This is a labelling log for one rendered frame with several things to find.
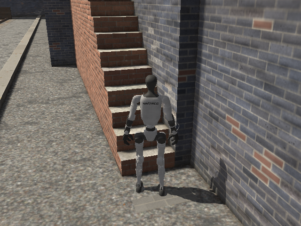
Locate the robot right upper arm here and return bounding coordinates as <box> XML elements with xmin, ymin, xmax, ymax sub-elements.
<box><xmin>161</xmin><ymin>95</ymin><xmax>173</xmax><ymax>121</ymax></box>

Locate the robot right forearm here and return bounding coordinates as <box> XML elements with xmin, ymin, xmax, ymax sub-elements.
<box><xmin>168</xmin><ymin>114</ymin><xmax>177</xmax><ymax>135</ymax></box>

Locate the robot right thigh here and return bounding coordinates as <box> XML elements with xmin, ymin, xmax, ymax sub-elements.
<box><xmin>157</xmin><ymin>132</ymin><xmax>166</xmax><ymax>166</ymax></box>

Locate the left robot hand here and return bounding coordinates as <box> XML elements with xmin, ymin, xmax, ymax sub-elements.
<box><xmin>123</xmin><ymin>134</ymin><xmax>134</xmax><ymax>145</ymax></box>

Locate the robot left forearm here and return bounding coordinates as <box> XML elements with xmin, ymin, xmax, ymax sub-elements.
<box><xmin>124</xmin><ymin>114</ymin><xmax>133</xmax><ymax>135</ymax></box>

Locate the left robot shin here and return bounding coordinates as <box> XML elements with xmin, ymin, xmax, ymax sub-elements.
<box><xmin>135</xmin><ymin>156</ymin><xmax>143</xmax><ymax>186</ymax></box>

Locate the right robot hand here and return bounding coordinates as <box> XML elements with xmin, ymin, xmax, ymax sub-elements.
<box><xmin>168</xmin><ymin>134</ymin><xmax>179</xmax><ymax>145</ymax></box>

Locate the robot left upper arm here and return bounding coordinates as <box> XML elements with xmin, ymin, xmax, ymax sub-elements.
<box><xmin>128</xmin><ymin>95</ymin><xmax>141</xmax><ymax>121</ymax></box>

